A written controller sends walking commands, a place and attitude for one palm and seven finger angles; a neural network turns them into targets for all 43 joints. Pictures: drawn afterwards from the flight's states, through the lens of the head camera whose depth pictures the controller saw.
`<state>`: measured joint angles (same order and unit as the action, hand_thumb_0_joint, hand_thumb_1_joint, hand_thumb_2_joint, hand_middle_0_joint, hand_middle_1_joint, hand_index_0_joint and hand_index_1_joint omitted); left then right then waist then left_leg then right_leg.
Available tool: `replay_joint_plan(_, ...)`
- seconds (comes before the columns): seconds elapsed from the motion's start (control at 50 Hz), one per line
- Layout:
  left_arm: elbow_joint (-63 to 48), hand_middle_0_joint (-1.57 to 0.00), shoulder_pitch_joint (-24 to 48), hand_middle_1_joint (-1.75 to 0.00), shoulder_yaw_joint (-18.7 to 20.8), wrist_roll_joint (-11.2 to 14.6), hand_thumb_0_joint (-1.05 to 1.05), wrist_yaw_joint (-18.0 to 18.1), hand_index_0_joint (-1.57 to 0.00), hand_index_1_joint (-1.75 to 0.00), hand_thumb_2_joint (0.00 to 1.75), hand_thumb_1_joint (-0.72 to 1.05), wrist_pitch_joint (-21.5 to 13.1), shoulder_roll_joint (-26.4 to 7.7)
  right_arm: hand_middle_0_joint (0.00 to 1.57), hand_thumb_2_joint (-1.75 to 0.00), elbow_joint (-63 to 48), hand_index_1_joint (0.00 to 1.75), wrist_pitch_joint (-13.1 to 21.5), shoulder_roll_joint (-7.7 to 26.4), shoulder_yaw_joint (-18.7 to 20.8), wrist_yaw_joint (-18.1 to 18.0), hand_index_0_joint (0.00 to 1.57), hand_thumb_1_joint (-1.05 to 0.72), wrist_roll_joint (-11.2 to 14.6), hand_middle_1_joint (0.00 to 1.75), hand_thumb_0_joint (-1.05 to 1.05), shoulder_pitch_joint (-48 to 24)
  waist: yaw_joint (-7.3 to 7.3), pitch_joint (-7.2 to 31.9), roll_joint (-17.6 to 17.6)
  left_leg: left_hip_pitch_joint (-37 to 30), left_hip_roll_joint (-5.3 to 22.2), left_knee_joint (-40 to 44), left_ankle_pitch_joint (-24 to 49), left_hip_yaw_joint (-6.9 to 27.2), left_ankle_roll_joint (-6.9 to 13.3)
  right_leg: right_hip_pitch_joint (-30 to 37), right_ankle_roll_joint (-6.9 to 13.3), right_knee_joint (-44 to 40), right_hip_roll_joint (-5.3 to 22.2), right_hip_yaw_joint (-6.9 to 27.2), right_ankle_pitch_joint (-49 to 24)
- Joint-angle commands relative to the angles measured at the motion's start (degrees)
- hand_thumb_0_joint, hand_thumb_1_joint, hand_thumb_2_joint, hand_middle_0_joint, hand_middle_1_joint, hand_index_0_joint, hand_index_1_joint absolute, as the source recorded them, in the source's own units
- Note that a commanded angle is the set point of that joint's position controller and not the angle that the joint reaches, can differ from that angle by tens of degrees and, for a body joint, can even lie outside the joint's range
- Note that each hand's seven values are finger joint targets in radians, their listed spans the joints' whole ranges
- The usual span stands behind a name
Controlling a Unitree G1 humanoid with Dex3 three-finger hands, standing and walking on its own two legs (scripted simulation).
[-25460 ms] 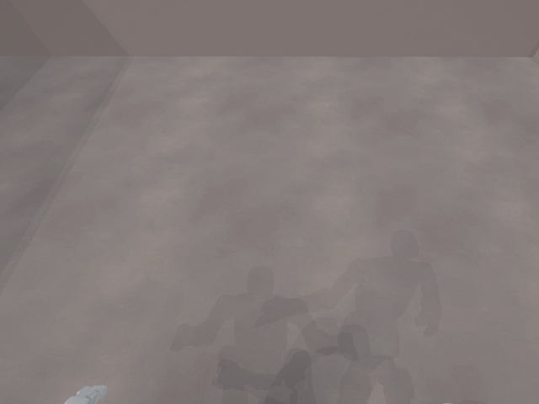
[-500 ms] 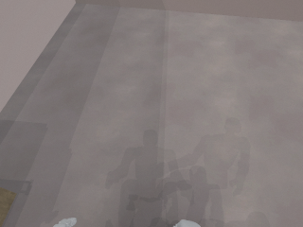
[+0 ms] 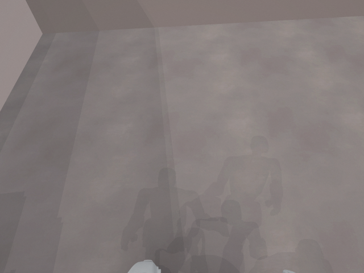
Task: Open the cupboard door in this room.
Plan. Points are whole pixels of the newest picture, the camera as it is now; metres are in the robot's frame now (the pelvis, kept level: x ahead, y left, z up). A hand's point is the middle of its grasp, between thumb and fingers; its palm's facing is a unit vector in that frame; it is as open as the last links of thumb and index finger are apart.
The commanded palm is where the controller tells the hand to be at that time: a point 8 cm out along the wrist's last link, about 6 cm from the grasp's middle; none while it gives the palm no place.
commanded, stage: walk to a spot facing it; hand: left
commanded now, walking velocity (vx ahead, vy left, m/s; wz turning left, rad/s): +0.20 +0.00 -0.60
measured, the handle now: out of the picture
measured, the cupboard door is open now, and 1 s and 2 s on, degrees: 0 0 0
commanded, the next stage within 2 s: turn to face it in 0.34 s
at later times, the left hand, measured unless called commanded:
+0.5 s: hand (130, 216) +0.28 +0.18 -0.17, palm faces -0.32 -0.92 -0.23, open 7.4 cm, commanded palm none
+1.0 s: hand (126, 225) +0.26 +0.19 -0.20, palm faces -0.08 -0.98 -0.18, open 7.4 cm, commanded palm none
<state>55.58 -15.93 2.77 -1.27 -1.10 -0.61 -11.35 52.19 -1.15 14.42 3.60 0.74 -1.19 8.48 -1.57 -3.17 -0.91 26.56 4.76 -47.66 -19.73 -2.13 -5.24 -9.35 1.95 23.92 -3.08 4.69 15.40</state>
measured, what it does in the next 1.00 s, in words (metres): walks ahead: left foot, then right foot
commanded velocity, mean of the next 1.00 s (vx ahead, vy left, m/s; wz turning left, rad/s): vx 0.01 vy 0.00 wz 0.11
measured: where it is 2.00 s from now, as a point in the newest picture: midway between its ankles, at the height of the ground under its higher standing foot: outside the picture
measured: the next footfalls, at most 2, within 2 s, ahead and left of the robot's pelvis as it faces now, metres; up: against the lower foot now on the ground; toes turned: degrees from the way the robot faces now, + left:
left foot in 0.08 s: +0.11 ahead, +0.14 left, +0.00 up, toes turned +1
right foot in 0.56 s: +0.15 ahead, -0.13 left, +0.00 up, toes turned -26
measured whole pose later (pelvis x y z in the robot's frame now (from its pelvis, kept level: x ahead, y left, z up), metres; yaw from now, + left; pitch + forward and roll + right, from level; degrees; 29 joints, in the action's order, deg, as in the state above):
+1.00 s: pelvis +0.15 +0.02 -0.03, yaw -6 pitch +0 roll -1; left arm 55.3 -7.7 3.6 -1.2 1.4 2.4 -12.1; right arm 54.5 -1.1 10.3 3.8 1.1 -1.0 11.9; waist 1.4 -4.9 2.6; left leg 21.9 3.3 -41.9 -19.6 -7.9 2.2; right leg -19.0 -3.4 48.0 9.1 -13.1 29.7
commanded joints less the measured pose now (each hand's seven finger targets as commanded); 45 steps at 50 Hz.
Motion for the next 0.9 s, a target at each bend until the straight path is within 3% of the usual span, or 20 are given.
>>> replay_joint_plan(0.0,-3.84,-0.20,2.12,-0.30,3.53,0.41,0.00,0.84,-0.20,-0.30,0.90,0.90,-1.15,-12.99,0.20,-0.90,-5.88,0.30,3.03,4.14,0.64,-0.65,0.20,-0.90,0.43,0.30,0.00,-1.38,1.19,2.22,8.90,-8.20,-2.10,13.22,1.62,-0.26,1.29,-2.50,7.85,-4.46,13.68,16.22,-8.43)
replay_joint_plan(0.02,-3.87,-0.20,3.54,-0.30,3.54,0.55,0.00,0.81,-0.20,-0.30,0.90,0.90,-0.93,-12.43,0.20,-0.90,-4.55,0.30,3.39,4.51,0.78,-1.00,0.20,-0.90,0.50,0.30,0.00,2.73,3.30,3.31,7.23,-17.03,-2.37,19.91,5.79,-0.63,1.41,-7.34,5.88,-0.57,11.28,14.56,-7.04)
replay_joint_plan(0.04,-4.54,-0.20,4.48,-0.30,3.08,0.73,0.00,0.66,-0.20,-0.30,0.90,0.90,-0.73,-10.11,0.20,-0.90,-2.53,0.30,3.96,7.31,1.18,-1.75,0.20,-0.90,0.45,0.30,0.00,9.34,5.97,6.60,0.55,-28.74,0.94,25.35,6.90,1.12,1.99,-12.95,3.56,7.06,6.61,10.82,-3.92)
replay_joint_plan(0.06,-5.05,-0.20,2.34,-0.30,2.38,1.37,0.00,0.01,-0.20,-0.30,0.90,0.90,-0.35,-6.17,0.20,-0.90,-1.33,0.30,4.18,13.47,2.35,-2.04,0.20,-0.90,-0.47,0.30,0.00,14.44,7.35,10.52,-16.20,-38.58,16.63,29.37,2.76,18.52,6.32,-24.96,-0.07,22.50,-1.42,2.45,12.72)
replay_joint_plan(0.08,-5.99,-0.20,2.31,-0.30,2.32,0.84,0.00,-0.15,-0.20,-0.30,0.90,0.90,-0.59,-6.06,0.20,-0.90,-1.61,0.30,3.37,15.71,2.38,-1.96,0.20,-0.90,-0.27,0.30,0.00,16.59,7.33,8.95,-15.85,-34.50,25.57,32.74,1.01,25.41,11.06,-28.48,-1.60,33.55,0.16,-2.34,21.31)
replay_joint_plan(0.1,-4.92,-0.20,3.13,-0.30,2.59,0.20,0.00,-0.08,-0.20,-0.30,0.90,0.90,-0.04,-7.17,0.20,-0.90,-1.88,0.30,3.23,12.98,1.89,-2.00,0.20,-0.90,-0.32,0.30,0.00,13.01,6.39,6.01,-13.30,-26.93,24.76,35.23,-3.20,24.63,11.33,-27.90,-2.23,40.01,2.92,-1.15,18.95)
replay_joint_plan(0.14,-3.99,-0.20,3.87,-0.30,3.33,-0.24,0.00,-1.05,-0.20,-0.30,0.90,0.90,0.64,-7.35,0.20,-0.90,-3.38,0.30,3.25,8.24,0.51,-2.12,0.20,-0.90,-0.36,0.30,0.00,7.40,3.29,-1.52,-8.81,-17.88,19.34,35.64,3.08,14.49,10.05,-26.38,-2.99,43.65,6.38,-2.91,11.32)
replay_joint_plan(0.18,-2.96,-0.20,1.85,-0.30,3.10,-0.14,0.00,-1.36,-0.20,-0.30,0.90,0.90,1.49,-5.76,0.20,-0.90,-2.89,0.30,3.64,5.95,-0.04,-2.38,0.20,-0.90,-0.18,0.30,0.00,6.26,1.66,-0.60,-7.96,-18.56,14.97,32.73,21.76,3.35,8.64,-24.78,-4.20,44.98,6.81,-4.58,5.52)
replay_joint_plan(0.22,-2.84,-0.20,1.15,-0.30,3.00,0.25,0.00,-1.15,-0.20,-0.30,0.90,0.90,2.06,-4.86,0.20,-0.90,-2.18,0.30,3.88,5.12,0.01,-2.63,0.20,-0.90,0.11,0.30,0.00,7.30,1.24,1.74,-7.96,-20.53,14.13,30.01,34.60,-1.74,9.04,-24.08,-5.03,45.45,6.91,-5.41,3.70)
replay_joint_plan(0.42,-7.71,-0.20,12.36,-0.30,2.16,-0.09,0.00,-0.95,-0.20,-0.30,0.90,0.90,2.75,-3.32,0.20,-0.90,1.56,0.30,2.65,6.00,2.33,-2.03,0.20,-0.90,-0.35,0.30,0.00,10.71,4.33,1.34,-9.97,-24.36,15.64,24.45,38.91,-9.13,10.71,-20.37,-4.78,23.47,6.83,-10.98,3.51)
replay_joint_plan(0.46,-6.95,-0.20,10.67,-0.30,1.58,-0.29,0.00,-0.36,-0.20,-0.30,0.90,0.90,1.72,-2.75,0.20,-0.90,2.84,0.30,2.46,6.11,2.27,-1.97,0.20,-0.90,-0.49,0.30,0.00,10.99,3.55,2.76,-9.68,-23.76,15.23,20.81,43.22,-8.29,10.28,-14.47,-3.23,15.85,5.18,-11.70,2.90)
replay_joint_plan(0.48,-5.52,-0.20,6.51,-0.30,1.46,-0.30,0.00,0.03,-0.20,-0.30,0.90,0.90,0.96,-3.34,0.20,-0.90,3.29,0.30,2.42,6.43,2.24,-1.95,0.20,-0.90,-0.21,0.30,0.00,10.47,1.43,5.16,-8.84,-24.06,14.20,16.21,45.15,-8.71,8.89,-9.09,-2.64,8.78,4.61,-11.81,-1.83)
replay_joint_plan(0.5,-3.22,-0.20,0.90,-0.30,1.69,-0.57,0.00,0.52,-0.20,-0.30,0.90,0.90,0.02,-5.61,0.20,-0.90,3.72,0.30,2.54,5.70,1.89,-1.73,0.20,-0.90,0.28,0.30,0.00,10.98,-1.21,8.59,-4.42,-19.96,12.04,9.06,41.62,-9.83,6.62,1.77,-2.26,1.21,5.66,-11.02,-12.71)
replay_joint_plan(0.52,-1.12,-0.20,-3.78,-0.30,2.25,-1.09,0.00,1.67,-0.20,-0.30,0.90,0.90,-1.10,-11.27,0.20,-0.90,3.70,0.30,2.58,1.69,0.75,-1.26,0.20,-0.90,0.92,0.30,0.00,13.37,-2.76,14.33,8.84,-5.84,7.00,-2.87,19.33,-10.56,3.81,18.03,1.27,2.64,17.87,1.17,-37.27)
replay_joint_plan(0.54,1.22,-0.20,-6.22,-0.30,1.87,0.15,0.00,1.94,-0.20,-0.30,0.90,0.90,-1.81,-13.13,0.20,-0.90,3.06,0.30,2.12,-0.92,-0.41,-1.58,0.20,-0.90,1.45,0.30,0.00,12.12,-2.90,17.21,12.94,-0.46,1.32,-11.17,-17.00,-5.83,2.33,20.70,7.88,6.06,28.21,6.38,-62.21)
replay_joint_plan(0.56,0.56,-0.20,-3.68,-0.30,1.95,0.65,0.00,2.21,-0.20,-0.30,0.90,0.90,-2.24,-14.59,0.20,-0.90,2.79,0.30,1.12,0.64,-0.33,-2.00,0.20,-0.90,1.80,0.30,0.00,10.85,-2.36,18.11,12.58,-3.22,1.52,-12.14,-18.65,1.22,2.91,14.74,9.99,3.17,27.88,5.00,-57.50)
replay_joint_plan(0.6,-1.01,-0.20,4.73,-0.30,1.03,0.45,0.00,2.70,-0.20,-0.30,0.90,0.90,-1.46,-11.33,0.20,-0.90,4.75,0.30,0.14,0.16,-0.28,-1.97,0.20,-0.90,1.24,0.30,0.00,10.49,0.02,9.97,10.93,-1.93,1.55,-14.54,-15.01,2.41,2.63,6.61,9.38,-0.34,26.08,2.17,-40.91)
replay_joint_plan(0.68,-2.40,-0.20,9.81,-0.30,0.56,0.30,0.00,3.00,-0.20,-0.30,0.90,0.90,-0.60,-9.22,0.20,-0.90,6.24,0.30,-0.99,-0.39,-0.27,-1.17,0.20,-0.90,0.82,0.30,0.00,11.48,2.11,4.96,8.66,-1.92,0.86,-13.88,-8.03,-0.28,1.67,0.21,6.19,-2.02,23.13,-7.47,-33.11)
replay_joint_plan(0.82,-2.97,-0.20,8.80,-0.30,2.20,-0.23,0.00,3.24,-0.20,-0.30,0.90,0.90,0.06,-9.43,0.20,-0.90,2.55,0.30,-0.71,-0.89,0.54,0.09,0.20,-0.90,0.58,0.30,0.00,6.87,1.19,3.33,11.41,-1.70,1.19,-2.18,-5.74,-3.21,1.68,0.44,5.32,-0.68,24.60,-11.55,-24.05)
replay_joint_plan(0.88,-3.57,-0.20,8.56,-0.30,2.83,0.07,0.00,3.11,-0.20,-0.30,0.90,0.90,0.57,-10.02,0.20,-0.90,1.54,0.30,-0.44,-0.03,1.06,0.28,0.20,-0.90,0.31,0.30,0.00,8.31,2.55,4.21,9.60,-7.31,0.31,8.63,2.26,-5.92,2.20,-1.45,2.76,4.51,24.16,-14.29,-18.23)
